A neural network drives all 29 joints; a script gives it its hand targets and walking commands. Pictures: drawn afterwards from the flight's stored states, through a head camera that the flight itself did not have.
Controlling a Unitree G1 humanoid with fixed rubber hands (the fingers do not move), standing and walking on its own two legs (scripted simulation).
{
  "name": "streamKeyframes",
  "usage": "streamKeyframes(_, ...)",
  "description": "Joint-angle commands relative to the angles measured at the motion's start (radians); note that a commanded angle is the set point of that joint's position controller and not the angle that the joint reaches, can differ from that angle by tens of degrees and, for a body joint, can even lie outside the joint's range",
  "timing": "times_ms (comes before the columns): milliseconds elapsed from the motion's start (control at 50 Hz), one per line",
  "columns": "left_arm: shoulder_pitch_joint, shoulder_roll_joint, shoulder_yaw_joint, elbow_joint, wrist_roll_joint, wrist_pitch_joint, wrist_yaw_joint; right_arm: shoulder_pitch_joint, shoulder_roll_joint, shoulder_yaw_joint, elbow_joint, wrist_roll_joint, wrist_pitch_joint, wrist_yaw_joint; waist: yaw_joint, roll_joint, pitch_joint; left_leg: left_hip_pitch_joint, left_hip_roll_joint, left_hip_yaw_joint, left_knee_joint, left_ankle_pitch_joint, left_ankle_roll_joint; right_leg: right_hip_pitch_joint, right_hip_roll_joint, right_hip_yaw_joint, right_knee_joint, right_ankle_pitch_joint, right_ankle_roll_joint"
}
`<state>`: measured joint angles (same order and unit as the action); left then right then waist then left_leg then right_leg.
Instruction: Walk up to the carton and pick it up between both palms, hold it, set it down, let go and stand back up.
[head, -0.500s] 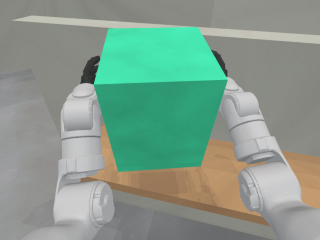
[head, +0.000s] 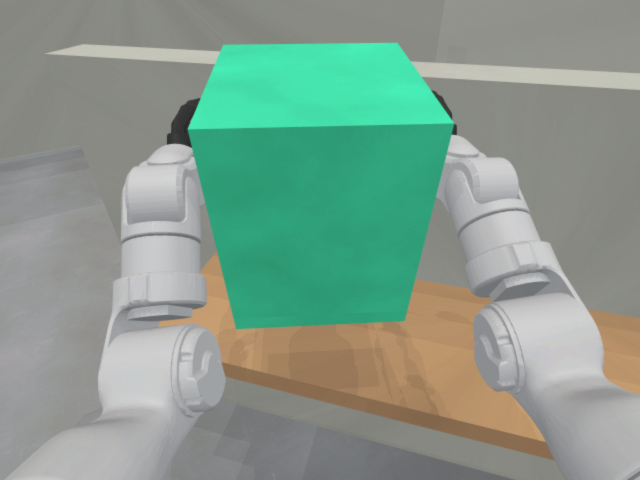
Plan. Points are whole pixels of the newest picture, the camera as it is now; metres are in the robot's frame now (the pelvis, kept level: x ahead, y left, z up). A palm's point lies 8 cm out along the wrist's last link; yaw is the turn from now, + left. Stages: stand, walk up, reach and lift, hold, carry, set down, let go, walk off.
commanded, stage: hold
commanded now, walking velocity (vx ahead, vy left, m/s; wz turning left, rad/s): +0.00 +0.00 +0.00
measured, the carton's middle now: (316, 186) +0.36 -0.01 +0.26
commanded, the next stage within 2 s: none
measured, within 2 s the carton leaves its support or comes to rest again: neither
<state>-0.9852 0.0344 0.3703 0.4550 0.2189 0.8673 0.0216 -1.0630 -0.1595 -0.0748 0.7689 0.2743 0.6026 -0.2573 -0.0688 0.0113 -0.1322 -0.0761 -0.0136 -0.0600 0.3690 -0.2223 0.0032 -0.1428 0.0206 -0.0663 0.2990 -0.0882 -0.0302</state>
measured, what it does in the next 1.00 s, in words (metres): stands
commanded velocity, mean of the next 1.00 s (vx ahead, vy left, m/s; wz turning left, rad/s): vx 0.00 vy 0.00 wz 0.00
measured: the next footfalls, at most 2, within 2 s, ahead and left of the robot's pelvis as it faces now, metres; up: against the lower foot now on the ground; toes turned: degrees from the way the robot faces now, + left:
none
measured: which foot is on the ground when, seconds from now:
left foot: down 0.00-1.00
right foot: down 0.00-1.00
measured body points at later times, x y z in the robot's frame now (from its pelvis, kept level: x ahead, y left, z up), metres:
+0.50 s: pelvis +0.01 +0.00 +0.00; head -0.08 +0.01 +0.44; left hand +0.38 +0.15 +0.27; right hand +0.38 -0.15 +0.28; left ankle -0.01 +0.12 -0.75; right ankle +0.05 -0.10 -0.75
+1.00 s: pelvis +0.02 -0.01 +0.00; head -0.06 +0.01 +0.44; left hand +0.41 +0.14 +0.27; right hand +0.40 -0.16 +0.28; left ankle -0.01 +0.12 -0.75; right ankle +0.05 -0.10 -0.75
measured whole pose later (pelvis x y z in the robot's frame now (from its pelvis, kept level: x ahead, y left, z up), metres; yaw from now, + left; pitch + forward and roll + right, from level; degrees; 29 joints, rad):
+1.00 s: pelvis +0.02 -0.01 +0.00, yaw +2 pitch -5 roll -2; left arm -0.88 0.04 0.38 0.33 0.22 0.88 -0.03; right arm -0.97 -0.18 0.06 0.62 0.40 0.66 -0.34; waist -0.13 -0.01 -0.13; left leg -0.04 0.01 -0.10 0.37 -0.25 -0.01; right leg -0.06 0.06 -0.05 0.23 -0.09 -0.04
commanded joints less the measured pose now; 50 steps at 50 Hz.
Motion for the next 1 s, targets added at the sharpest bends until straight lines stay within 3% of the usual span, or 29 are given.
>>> streamKeyframes(0, -0.798, -0.517, -0.342, -0.128, -0.145, -0.107, -0.159, -0.906, 0.747, 0.287, -0.372, 0.194, -0.045, 0.125, 0.017, -0.041, -0.434, -0.229, -0.045, 0.022, -0.090, 0.110, -0.004, 0.518, 0.038, 0.065, 0.031, 0.203, 0.077)
streamKeyframes(40, -0.770, -0.493, -0.312, -0.120, -0.130, -0.098, -0.173, -0.868, 0.759, 0.311, -0.344, 0.215, -0.029, 0.107, 0.000, -0.059, -0.396, -0.206, -0.054, 0.026, -0.075, 0.168, -0.013, 0.519, 0.036, 0.066, 0.030, 0.328, 0.082)
streamKeyframes(80, -0.735, -0.487, -0.327, -0.201, -0.153, -0.099, -0.184, -0.837, 0.764, 0.360, -0.451, 0.246, -0.022, 0.090, -0.020, -0.087, -0.480, -0.178, -0.061, 0.007, -0.056, 0.267, -0.014, 0.582, 0.036, 0.077, 0.046, 0.489, 0.094)
streamKeyframes(120, -0.645, -0.482, -0.299, -0.199, -0.126, -0.069, -0.199, -0.834, 0.760, 0.422, -0.556, 0.284, -0.012, 0.062, 0.009, -0.094, -0.493, -0.176, -0.065, 0.007, -0.054, 0.281, -0.017, 0.639, 0.025, 0.087, 0.058, 0.609, 0.101)
streamKeyframes(180, -0.667, -0.509, -0.379, -0.313, -0.149, -0.060, -0.211, -0.796, 0.748, 0.417, -0.646, 0.300, -0.005, 0.044, -0.047, -0.038, -0.486, -0.155, -0.070, -0.002, -0.025, 0.327, -0.038, 0.642, 0.029, 0.092, 0.070, 0.673, 0.103)
streamKeyframes(200, -0.626, -0.480, -0.342, -0.290, -0.118, -0.036, -0.211, -0.768, 0.717, 0.412, -0.585, 0.305, 0.013, 0.039, -0.039, -0.041, -0.423, -0.154, -0.065, -0.008, -0.043, 0.296, -0.031, 0.615, 0.039, 0.092, 0.056, 0.622, 0.098)
streamKeyframes(220, -0.624, -0.523, -0.394, -0.367, -0.157, -0.042, -0.216, -0.763, 0.735, 0.423, -0.666, 0.303, 0.008, 0.034, -0.050, -0.042, -0.487, -0.135, -0.072, -0.002, -0.031, 0.325, -0.040, 0.638, 0.031, 0.098, 0.072, 0.647, 0.096)
streamKeyframes(260, -0.684, -0.509, -0.416, -0.395, -0.152, -0.037, -0.207, -0.787, 0.721, 0.420, -0.659, 0.314, 0.012, 0.043, -0.037, 0.009, -0.445, -0.113, -0.056, -0.008, -0.044, 0.308, -0.047, 0.576, 0.045, 0.071, 0.046, 0.541, 0.100)
streamKeyframes(280, -0.621, -0.546, -0.460, -0.453, -0.160, -0.025, -0.200, -0.802, 0.729, 0.460, -0.759, 0.327, 0.005, 0.043, -0.031, 0.011, -0.508, -0.095, -0.058, -0.007, -0.021, 0.396, -0.057, 0.606, 0.063, 0.066, 0.062, 0.583, 0.088)
streamKeyframes(300, -0.641, -0.507, -0.440, -0.403, -0.158, -0.013, -0.199, -0.772, 0.685, 0.410, -0.685, 0.315, 0.029, 0.046, -0.057, 0.025, -0.382, -0.100, -0.061, 0.000, -0.028, 0.339, -0.056, 0.532, 0.054, 0.071, 0.044, 0.509, 0.083)
streamKeyframes(320, -0.666, -0.543, -0.475, -0.492, -0.157, -0.021, -0.193, -0.760, 0.721, 0.445, -0.696, 0.319, 0.017, 0.056, -0.039, 0.062, -0.460, -0.081, -0.063, -0.013, -0.016, 0.400, -0.066, 0.554, 0.065, 0.054, 0.055, 0.488, 0.079)
streamKeyframes(340, -0.692, -0.534, -0.474, -0.450, -0.155, -0.014, -0.186, -0.766, 0.696, 0.402, -0.640, 0.317, 0.025, 0.064, -0.047, 0.072, -0.373, -0.086, -0.048, -0.008, -0.025, 0.338, -0.072, 0.488, 0.056, 0.053, 0.032, 0.374, 0.075)
streamKeyframes(380, -0.757, -0.580, -0.557, -0.561, -0.209, -0.039, -0.172, -0.791, 0.732, 0.390, -0.716, 0.306, 0.009, 0.078, -0.062, 0.107, -0.475, -0.079, -0.049, -0.001, -0.022, 0.328, -0.077, 0.478, 0.065, 0.055, 0.044, 0.336, 0.064)
streamKeyframes(460, -0.825, -0.592, -0.527, -0.379, -0.195, -0.051, -0.147, -0.892, 0.755, 0.350, -0.580, 0.240, 0.002, 0.118, -0.021, 0.073, -0.357, -0.214, -0.021, -0.012, -0.106, 0.036, -0.041, 0.401, 0.054, 0.042, 0.032, 0.042, 0.051)
streamKeyframes(500, -0.816, -0.585, -0.494, -0.273, -0.171, -0.051, -0.139, -0.890, 0.716, 0.308, -0.480, 0.202, 0.006, 0.138, -0.026, 0.117, -0.328, -0.307, -0.002, -0.009, -0.154, -0.075, -0.017, 0.424, 0.065, 0.033, 0.052, -0.006, 0.055)
streamKeyframes(520, -0.851, -0.589, -0.489, -0.255, -0.182, -0.063, -0.140, -0.934, 0.744, 0.310, -0.466, 0.191, 0.001, 0.147, -0.006, 0.072, -0.322, -0.352, 0.003, -0.012, -0.168, -0.123, -0.003, 0.446, 0.070, 0.039, 0.065, -0.034, 0.058)
streamKeyframes(560, -0.855, -0.571, -0.448, -0.213, -0.162, -0.073, -0.143, -0.882, 0.729, 0.267, -0.365, 0.175, 0.007, 0.159, -0.016, 0.078, -0.320, -0.343, 0.015, -0.006, -0.184, -0.130, -0.004, 0.455, 0.065, 0.031, 0.067, -0.028, 0.056)
streamKeyframes(620, -0.792, -0.511, -0.308, -0.017, -0.104, -0.064, -0.168, -0.883, 0.664, 0.195, -0.225, 0.133, 0.010, 0.168, -0.006, 0.003, -0.225, -0.392, 0.010, 0.011, -0.203, -0.153, 0.018, 0.470, 0.066, 0.028, 0.051, -0.032, 0.064)
streamKeyframes(640, -0.793, -0.492, -0.259, 0.096, -0.091, -0.063, -0.193, -0.881, 0.627, 0.135, -0.164, 0.100, 0.016, 0.162, -0.033, -0.006, -0.162, -0.426, 0.004, 0.008, -0.218, -0.201, 0.032, 0.439, 0.058, 0.039, 0.043, -0.076, 0.065)
streamKeyframes(680, -0.793, -0.522, -0.267, 0.039, -0.115, -0.083, -0.193, -0.913, 0.656, 0.147, -0.234, 0.118, -0.015, 0.159, -0.007, 0.009, -0.270, -0.379, 0.004, 0.016, -0.193, -0.098, 0.016, 0.478, 0.052, 0.033, 0.041, 0.017, 0.061)
streamKeyframes(720, -0.797, -0.514, -0.280, 0.010, -0.131, -0.094, -0.196, -0.960, 0.662, 0.193, -0.317, 0.161, -0.028, 0.142, -0.009, -0.024, -0.421, -0.281, -0.024, 0.020, -0.118, 0.086, -0.005, 0.516, 0.041, 0.070, 0.025, 0.177, 0.053)
streamKeyframes(740, -0.799, -0.480, -0.240, 0.046, -0.135, -0.099, -0.199, -0.908, 0.652, 0.180, -0.248, 0.155, -0.011, 0.130, -0.037, -0.058, -0.356, -0.251, -0.040, 0.022, -0.113, 0.095, -0.014, 0.469, 0.039, 0.065, 0.001, 0.192, 0.063)
streamKeyframes(780, -0.755, -0.509, -0.257, -0.026, -0.108, -0.102, -0.200, -0.914, 0.678, 0.252, -0.345, 0.202, -0.027, 0.111, -0.013, -0.061, -0.435, -0.157, -0.043, 0.015, -0.057, 0.269, -0.034, 0.527, 0.054, 0.076, 0.013, 0.376, 0.055)
streamKeyframes(820, -0.681, -0.515, -0.312, -0.177, -0.142, -0.102, -0.209, -0.822, 0.699, 0.325, -0.445, 0.262, -0.020, 0.077, -0.064, -0.062, -0.482, -0.130, -0.056, 0.011, -0.014, 0.410, -0.056, 0.624, 0.051, 0.089, 0.056, 0.663, 0.072)
streamKeyframes(840, -0.692, -0.502, -0.331, -0.226, -0.142, -0.096, -0.211, -0.817, 0.711, 0.374, -0.498, 0.298, -0.023, 0.067, -0.057, -0.037, -0.507, -0.137, -0.055, 0.006, -0.007, 0.424, -0.063, 0.652, 0.046, 0.085, 0.075, 0.731, 0.083)
streamKeyframes(900, -0.674, -0.525, -0.394, -0.325, -0.170, -0.074, -0.205, -0.786, 0.700, 0.391, -0.611, 0.330, -0.010, 0.054, -0.073, 0.018, -0.505, -0.110, -0.062, -0.003, -0.016, 0.397, -0.061, 0.605, 0.049, 0.087, 0.071, 0.664, 0.078)
streamKeyframes(940, -0.670, -0.533, -0.426, -0.393, -0.153, -0.058, -0.183, -0.796, 0.707, 0.436, -0.654, 0.349, -0.008, 0.063, -0.025, 0.054, -0.509, -0.079, -0.043, -0.009, -0.015, 0.414, -0.065, 0.573, 0.062, 0.064, 0.050, 0.541, 0.082)
streamKeyframes(960, -0.655, -0.542, -0.431, -0.379, -0.148, -0.045, -0.171, -0.779, 0.685, 0.419, -0.602, 0.348, 0.002, 0.070, -0.033, 0.064, -0.441, -0.055, -0.049, -0.007, -0.010, 0.437, -0.076, 0.511, 0.070, 0.057, 0.039, 0.492, 0.070)
streamKeyframes(980, -0.687, -0.564, -0.490, -0.482, -0.170, -0.047, -0.164, -0.777, 0.704, 0.438, -0.676, 0.362, -0.004, 0.070, -0.041, 0.106, -0.509, -0.002, -0.046, -0.006, 0.018, 0.489, -0.087, 0.508, 0.063, 0.059, 0.053, 0.513, 0.059)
